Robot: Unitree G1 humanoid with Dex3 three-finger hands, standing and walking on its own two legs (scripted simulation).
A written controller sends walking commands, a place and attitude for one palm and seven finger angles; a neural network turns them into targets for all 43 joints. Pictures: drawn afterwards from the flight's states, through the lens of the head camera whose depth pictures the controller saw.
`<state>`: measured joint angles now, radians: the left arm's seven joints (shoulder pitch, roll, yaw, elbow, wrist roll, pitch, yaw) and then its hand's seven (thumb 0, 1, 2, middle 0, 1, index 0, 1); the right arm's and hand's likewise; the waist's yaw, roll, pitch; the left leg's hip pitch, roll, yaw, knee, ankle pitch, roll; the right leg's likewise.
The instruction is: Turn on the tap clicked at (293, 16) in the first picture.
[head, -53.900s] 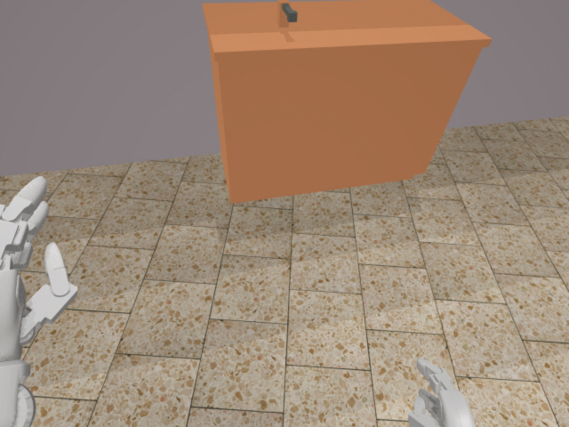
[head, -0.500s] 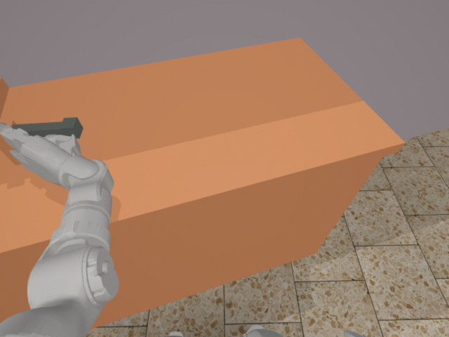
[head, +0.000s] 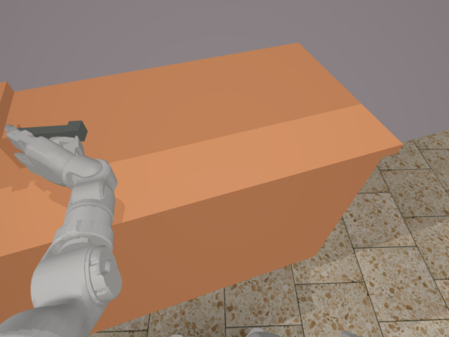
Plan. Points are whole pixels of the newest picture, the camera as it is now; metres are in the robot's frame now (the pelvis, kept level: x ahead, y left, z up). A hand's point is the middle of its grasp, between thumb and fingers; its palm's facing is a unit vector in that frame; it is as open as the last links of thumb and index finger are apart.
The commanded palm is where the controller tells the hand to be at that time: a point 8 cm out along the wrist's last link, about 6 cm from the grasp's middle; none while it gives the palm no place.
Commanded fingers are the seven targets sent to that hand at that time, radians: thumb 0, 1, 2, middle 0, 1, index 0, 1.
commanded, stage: lift the hand up off the lever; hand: left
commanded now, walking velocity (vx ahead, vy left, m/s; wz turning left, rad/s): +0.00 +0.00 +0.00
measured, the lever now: (76, 131) +0.47 +0.27 +0.12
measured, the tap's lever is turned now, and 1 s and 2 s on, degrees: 77 78 78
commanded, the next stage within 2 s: draw the hand back beside the body in 1.70 s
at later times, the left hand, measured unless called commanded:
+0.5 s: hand (75, 139) +0.45 +0.26 +0.12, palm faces +0.88 -0.48 -0.06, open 7.8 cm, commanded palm +0.43 +0.28 +0.16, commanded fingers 0.00 0.90 0.90 -0.15 -0.15 -0.15 -0.15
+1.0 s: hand (72, 139) +0.45 +0.26 +0.12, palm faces +0.86 -0.50 -0.06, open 7.7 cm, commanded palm +0.42 +0.28 +0.17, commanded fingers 0.00 0.90 0.90 -0.15 -0.15 -0.15 -0.15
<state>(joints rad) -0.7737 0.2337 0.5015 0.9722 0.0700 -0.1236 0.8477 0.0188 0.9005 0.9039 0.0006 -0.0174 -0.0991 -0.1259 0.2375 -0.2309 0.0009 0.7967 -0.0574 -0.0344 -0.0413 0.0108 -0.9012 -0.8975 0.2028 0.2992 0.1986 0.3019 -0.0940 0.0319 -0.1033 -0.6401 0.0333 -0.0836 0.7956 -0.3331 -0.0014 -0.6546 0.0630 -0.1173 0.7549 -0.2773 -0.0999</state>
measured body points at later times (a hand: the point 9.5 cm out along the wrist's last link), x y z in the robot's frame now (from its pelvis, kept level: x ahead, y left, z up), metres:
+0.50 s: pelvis +0.01 +0.00 +0.01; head +0.04 -0.01 +0.46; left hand +0.40 +0.28 +0.12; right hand +0.11 -0.25 -0.12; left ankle +0.04 +0.17 -0.70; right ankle +0.06 -0.05 -0.70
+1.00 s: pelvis +0.03 +0.01 +0.01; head +0.05 +0.00 +0.46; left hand +0.40 +0.29 +0.13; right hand +0.14 -0.24 -0.11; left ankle +0.04 +0.17 -0.70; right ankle +0.06 -0.05 -0.70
